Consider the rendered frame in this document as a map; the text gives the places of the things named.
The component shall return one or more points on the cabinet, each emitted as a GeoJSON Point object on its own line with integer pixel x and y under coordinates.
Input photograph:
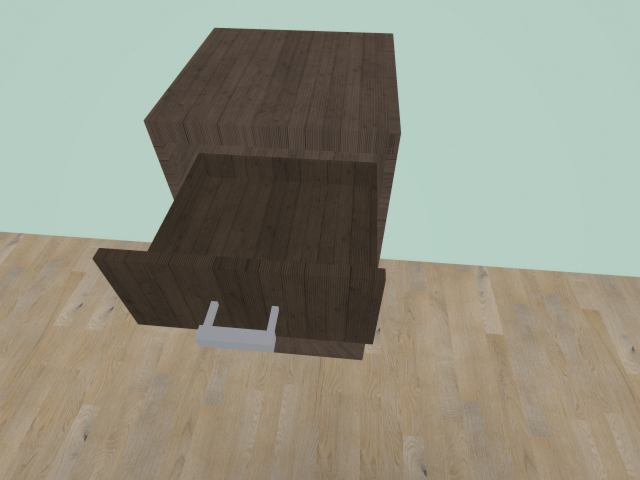
{"type": "Point", "coordinates": [291, 94]}

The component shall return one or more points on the drawer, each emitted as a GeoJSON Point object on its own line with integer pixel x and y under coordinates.
{"type": "Point", "coordinates": [253, 232]}

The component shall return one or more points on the handle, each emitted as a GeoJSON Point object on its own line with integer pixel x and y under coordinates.
{"type": "Point", "coordinates": [236, 338]}

